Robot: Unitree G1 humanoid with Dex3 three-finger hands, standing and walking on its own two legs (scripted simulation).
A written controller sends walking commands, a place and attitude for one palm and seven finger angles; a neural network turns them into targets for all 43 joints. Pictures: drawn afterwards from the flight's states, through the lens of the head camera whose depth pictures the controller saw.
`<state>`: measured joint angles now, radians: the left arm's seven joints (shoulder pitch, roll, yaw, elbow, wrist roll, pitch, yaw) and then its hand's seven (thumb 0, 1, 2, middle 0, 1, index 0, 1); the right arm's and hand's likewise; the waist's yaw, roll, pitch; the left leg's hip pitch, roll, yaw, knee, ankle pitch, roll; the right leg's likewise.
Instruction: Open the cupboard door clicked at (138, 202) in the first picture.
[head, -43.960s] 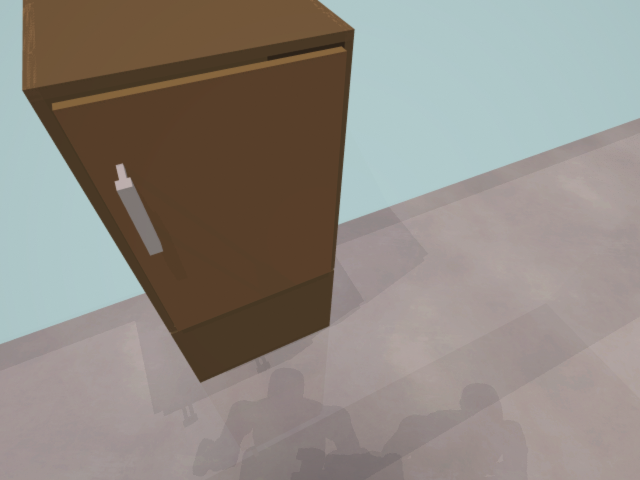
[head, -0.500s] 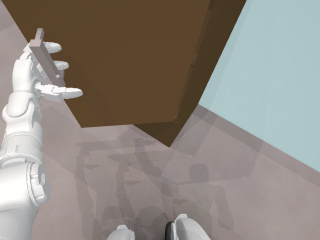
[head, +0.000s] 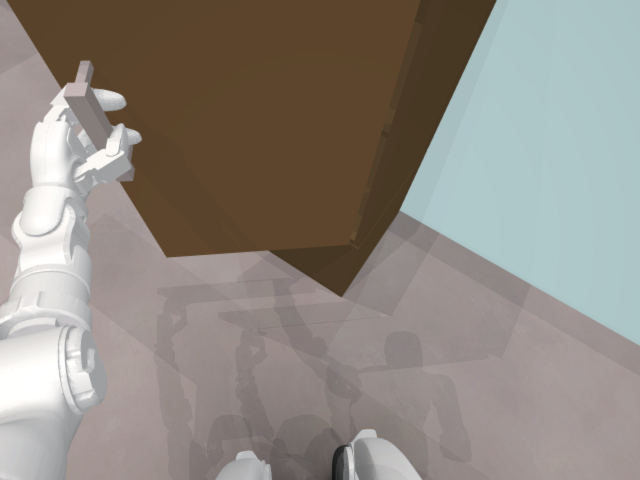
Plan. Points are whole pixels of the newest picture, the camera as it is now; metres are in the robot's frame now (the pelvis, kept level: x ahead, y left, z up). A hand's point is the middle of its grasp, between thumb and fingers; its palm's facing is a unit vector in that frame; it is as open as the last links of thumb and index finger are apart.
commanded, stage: pull the door open along its arc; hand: left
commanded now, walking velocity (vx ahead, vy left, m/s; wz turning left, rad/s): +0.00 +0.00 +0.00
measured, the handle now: (106, 125) +0.54 +0.24 +0.08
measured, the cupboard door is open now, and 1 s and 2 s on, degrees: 40 70 81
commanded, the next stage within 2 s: open thumb and fingers to let go in 1.18 s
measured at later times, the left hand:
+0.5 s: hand (121, 199) +0.42 +0.20 +0.08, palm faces +0.01 -1.00 -0.02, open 5.9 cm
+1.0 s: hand (189, 284) +0.32 +0.12 +0.09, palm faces +0.47 -0.88 +0.01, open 6.0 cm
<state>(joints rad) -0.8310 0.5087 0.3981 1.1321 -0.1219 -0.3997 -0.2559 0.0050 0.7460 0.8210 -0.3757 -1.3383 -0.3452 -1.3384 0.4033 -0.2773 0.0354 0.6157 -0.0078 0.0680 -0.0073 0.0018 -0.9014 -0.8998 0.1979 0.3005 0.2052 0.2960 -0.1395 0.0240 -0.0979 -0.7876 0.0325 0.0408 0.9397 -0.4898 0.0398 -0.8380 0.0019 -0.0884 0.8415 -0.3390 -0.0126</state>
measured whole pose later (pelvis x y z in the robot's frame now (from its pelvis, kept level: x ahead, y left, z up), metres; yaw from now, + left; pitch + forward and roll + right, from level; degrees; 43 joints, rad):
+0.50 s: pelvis +0.01 +0.00 +0.01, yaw -2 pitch +17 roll -2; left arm -0.44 0.38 0.37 0.75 -0.22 -0.36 -0.30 0.00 0.72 0.74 -0.38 -1.34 -0.35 -1.35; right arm 0.39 -0.27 0.02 0.55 0.02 0.08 0.01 0.00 -0.90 -0.90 0.20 0.30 0.20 0.30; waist -0.09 0.03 -0.14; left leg -0.67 0.04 0.08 0.85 -0.48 0.04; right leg -0.74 0.01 -0.05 0.78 -0.33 -0.01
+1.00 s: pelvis +0.01 -0.02 +0.02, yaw +2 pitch +10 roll +0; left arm 0.01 -0.05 -0.04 0.15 0.02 -0.23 0.47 0.00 0.72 0.80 -0.33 -1.31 -0.33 -1.31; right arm 0.20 -0.19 0.02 0.54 -0.05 0.03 0.02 0.01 -0.90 -0.90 0.20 0.30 0.20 0.30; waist 0.02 0.03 -0.12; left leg -0.53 0.01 0.03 0.82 -0.46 0.01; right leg -0.60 -0.02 -0.10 0.79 -0.36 -0.03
